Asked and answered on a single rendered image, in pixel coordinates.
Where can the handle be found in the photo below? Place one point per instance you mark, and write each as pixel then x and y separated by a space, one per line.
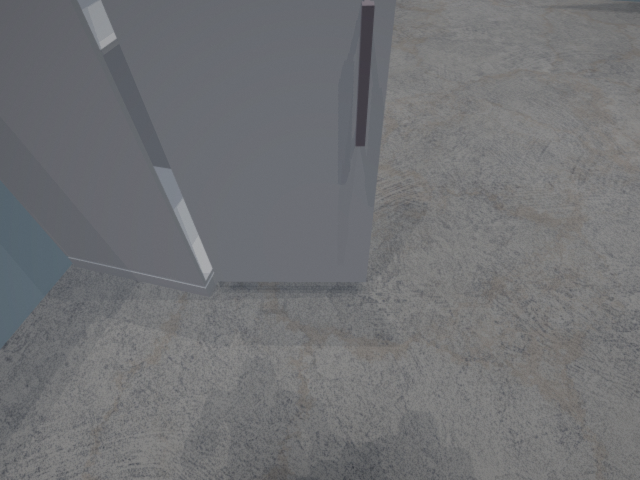
pixel 366 34

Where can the fridge door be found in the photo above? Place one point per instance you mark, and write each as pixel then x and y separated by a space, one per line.
pixel 254 103

